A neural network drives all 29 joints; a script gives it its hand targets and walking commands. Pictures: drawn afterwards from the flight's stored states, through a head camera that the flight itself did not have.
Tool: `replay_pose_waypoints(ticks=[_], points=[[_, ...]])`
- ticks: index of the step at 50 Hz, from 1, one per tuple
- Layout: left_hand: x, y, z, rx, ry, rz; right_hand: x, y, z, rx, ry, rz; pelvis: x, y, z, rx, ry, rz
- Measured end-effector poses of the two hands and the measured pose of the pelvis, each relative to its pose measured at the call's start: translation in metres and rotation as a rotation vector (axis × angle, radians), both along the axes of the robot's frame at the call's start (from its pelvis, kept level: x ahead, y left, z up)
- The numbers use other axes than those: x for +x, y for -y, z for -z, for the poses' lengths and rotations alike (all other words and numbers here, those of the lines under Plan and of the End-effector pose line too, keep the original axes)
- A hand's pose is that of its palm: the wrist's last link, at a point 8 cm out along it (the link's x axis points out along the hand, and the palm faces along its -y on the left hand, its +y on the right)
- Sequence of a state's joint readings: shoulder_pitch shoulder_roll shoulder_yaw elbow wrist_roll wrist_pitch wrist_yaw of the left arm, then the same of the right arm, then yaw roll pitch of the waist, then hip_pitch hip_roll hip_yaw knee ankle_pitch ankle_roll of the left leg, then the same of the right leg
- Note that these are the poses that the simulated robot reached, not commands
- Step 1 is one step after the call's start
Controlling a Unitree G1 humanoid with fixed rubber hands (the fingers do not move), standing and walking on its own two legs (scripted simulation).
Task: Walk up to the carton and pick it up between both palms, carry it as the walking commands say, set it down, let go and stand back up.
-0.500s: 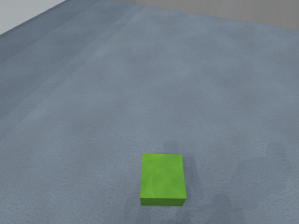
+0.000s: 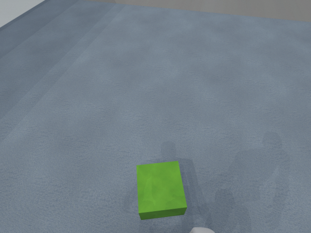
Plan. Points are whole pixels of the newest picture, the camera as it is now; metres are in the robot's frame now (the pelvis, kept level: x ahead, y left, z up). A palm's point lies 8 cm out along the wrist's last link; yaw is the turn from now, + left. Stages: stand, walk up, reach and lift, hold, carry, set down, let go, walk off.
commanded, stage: walk up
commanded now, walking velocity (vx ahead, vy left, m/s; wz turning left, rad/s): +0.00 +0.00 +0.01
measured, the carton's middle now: (159, 189) +0.44 -0.01 -0.69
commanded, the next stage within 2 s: stand in 1.20 s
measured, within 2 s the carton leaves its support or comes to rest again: neither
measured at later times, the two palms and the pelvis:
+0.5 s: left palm out of the picture -0.01 +0.25 -0.13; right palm out of the picture +0.04 -0.26 -0.15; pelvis +0.01 -0.01 +0.00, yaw +2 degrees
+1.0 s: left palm out of the picture -0.02 +0.26 -0.15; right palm out of the picture +0.00 -0.18 -0.14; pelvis -0.01 +0.04 +0.00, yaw +0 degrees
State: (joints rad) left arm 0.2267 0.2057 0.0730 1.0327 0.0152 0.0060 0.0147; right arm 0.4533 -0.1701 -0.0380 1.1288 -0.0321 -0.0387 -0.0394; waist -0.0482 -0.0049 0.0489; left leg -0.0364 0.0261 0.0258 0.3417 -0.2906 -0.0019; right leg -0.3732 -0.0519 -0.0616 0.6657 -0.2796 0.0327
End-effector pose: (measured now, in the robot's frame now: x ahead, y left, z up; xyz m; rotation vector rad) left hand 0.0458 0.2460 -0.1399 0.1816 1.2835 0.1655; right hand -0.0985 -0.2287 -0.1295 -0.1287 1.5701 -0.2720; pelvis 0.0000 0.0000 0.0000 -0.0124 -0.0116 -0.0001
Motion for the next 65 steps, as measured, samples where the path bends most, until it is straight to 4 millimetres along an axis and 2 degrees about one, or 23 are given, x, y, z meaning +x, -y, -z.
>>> replay_pose_waypoints(ticks=[3, 6, 11, 16, 19, 23, 25, 28, 31, 35, 38, 42, 46, 57, 65], points=[[0.024, 0.019, 0.004, 0.019, 0.042, 0.017, 0.007, 0.007, 0.014, 0.036, -0.018, 0.006, 0.011, 0.016, 0.01, 0.027, 0.004, -0.006], [0.033, 0.038, 0.002, 0.007, 0.056, 0.011, 0.026, 0.014, 0.025, 0.057, -0.011, 0.0, 0.016, 0.025, 0.011, 0.009, 0.005, -0.015], [0.027, 0.054, 0.001, -0.009, 0.037, -0.028, 0.07, 0.024, 0.029, 0.062, 0.052, -0.059, 0.021, 0.032, 0.009, 0.0, 0.004, -0.02], [0.013, 0.057, 0.002, -0.027, 0.008, -0.059, 0.101, 0.029, 0.023, 0.049, 0.115, -0.087, 0.025, 0.034, 0.004, 0.004, -0.002, -0.021], [-0.001, 0.048, 0.002, -0.004, -0.015, -0.075, 0.112, 0.034, 0.021, 0.034, 0.125, -0.111, 0.023, 0.031, 0.004, 0.011, -0.012, -0.025], [-0.039, 0.013, -0.005, 0.078, -0.071, -0.12, 0.125, 0.038, 0.019, 0.01, 0.13, -0.159, 0.013, 0.017, 0.004, 0.036, -0.023, -0.037], [-0.056, -0.005, -0.007, 0.098, -0.106, -0.127, 0.135, 0.033, 0.017, 0.005, 0.165, -0.177, 0.009, 0.008, 0.004, 0.035, -0.024, -0.035], [-0.068, -0.024, 0.001, 0.075, -0.132, -0.126, 0.144, 0.016, 0.014, -0.01, 0.228, -0.181, 0.005, -0.007, 0.007, 0.021, -0.018, -0.022], [-0.066, -0.033, 0.014, 0.026, -0.12, -0.109, 0.135, -0.004, 0.013, -0.031, 0.251, -0.172, 0.001, -0.023, 0.012, -0.002, -0.009, -0.019], [-0.054, -0.031, 0.013, -0.024, -0.102, -0.082, 0.122, -0.026, -0.001, -0.028, 0.254, -0.152, -0.003, -0.032, 0.001, -0.023, -0.005, -0.014], [-0.054, -0.026, 0.015, -0.054, -0.108, -0.066, 0.124, -0.037, -0.005, -0.018, 0.28, -0.151, -0.003, -0.037, -0.001, -0.018, -0.012, -0.009], [-0.053, -0.02, 0.017, -0.053, -0.111, -0.054, 0.126, -0.049, 0.002, 0.008, 0.297, -0.139, -0.004, -0.039, 0.002, 0.007, -0.011, 0.0], [-0.057, -0.016, 0.011, -0.045, -0.115, -0.029, 0.115, -0.051, 0.01, 0.036, 0.278, -0.107, -0.007, -0.04, 0.001, 0.016, 0.006, 0.007], [-0.075, -0.011, 0.005, -0.038, -0.131, -0.029, 0.064, -0.043, 0.015, 0.045, 0.144, -0.075, -0.015, -0.038, -0.002, 0.012, 0.019, 0.003], [-0.089, -0.004, 0.006, -0.052, -0.156, -0.033, 0.046, -0.048, 0.015, 0.057, 0.113, -0.064, -0.019, -0.036, -0.002, 0.01, 0.018, 0.002]])
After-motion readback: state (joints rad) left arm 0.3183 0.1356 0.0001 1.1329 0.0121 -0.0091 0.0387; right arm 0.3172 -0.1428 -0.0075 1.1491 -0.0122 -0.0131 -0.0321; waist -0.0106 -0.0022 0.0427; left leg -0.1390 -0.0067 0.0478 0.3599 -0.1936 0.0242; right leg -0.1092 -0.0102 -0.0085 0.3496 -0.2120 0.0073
